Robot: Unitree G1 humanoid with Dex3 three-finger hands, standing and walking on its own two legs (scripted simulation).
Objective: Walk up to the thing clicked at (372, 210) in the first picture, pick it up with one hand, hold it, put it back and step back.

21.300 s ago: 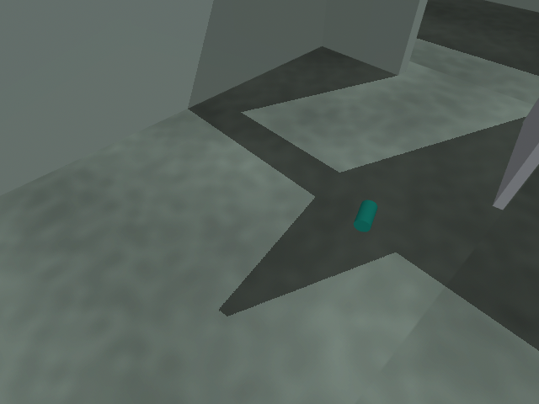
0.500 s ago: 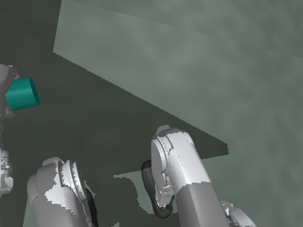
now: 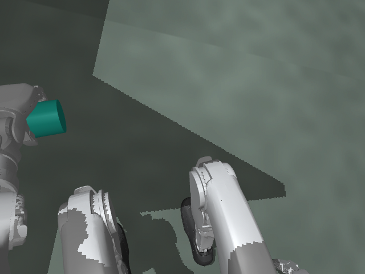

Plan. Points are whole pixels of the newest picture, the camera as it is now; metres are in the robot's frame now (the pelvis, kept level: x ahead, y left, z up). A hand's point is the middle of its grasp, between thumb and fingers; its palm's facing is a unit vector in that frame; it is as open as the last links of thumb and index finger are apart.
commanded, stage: lift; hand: left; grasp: from above
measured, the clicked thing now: (28, 121) +0.49 +0.27 -0.17
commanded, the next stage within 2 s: hold in 1.42 s
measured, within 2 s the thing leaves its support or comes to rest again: neither
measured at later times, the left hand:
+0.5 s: hand out of the picture +0.41 +0.28 +0.03, palm faces -0.47 -0.07 -0.88, open 10.4 cm
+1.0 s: hand out of the picture +0.36 +0.26 +0.21, palm faces -0.47 -0.09 -0.88, open 10.4 cm
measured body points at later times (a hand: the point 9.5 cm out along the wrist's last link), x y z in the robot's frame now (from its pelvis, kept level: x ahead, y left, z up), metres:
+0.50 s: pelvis +0.00 +0.00 +0.13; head +0.18 +0.04 +0.54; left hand +0.43 +0.28 +0.08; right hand +0.13 -0.26 +0.00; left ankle +0.09 +0.12 -0.33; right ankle +0.11 -0.13 -0.33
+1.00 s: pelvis +0.04 +0.00 +0.30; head +0.12 +0.02 +0.74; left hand +0.38 +0.26 +0.26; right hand +0.14 -0.26 +0.18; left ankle +0.08 +0.12 -0.33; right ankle +0.11 -0.13 -0.33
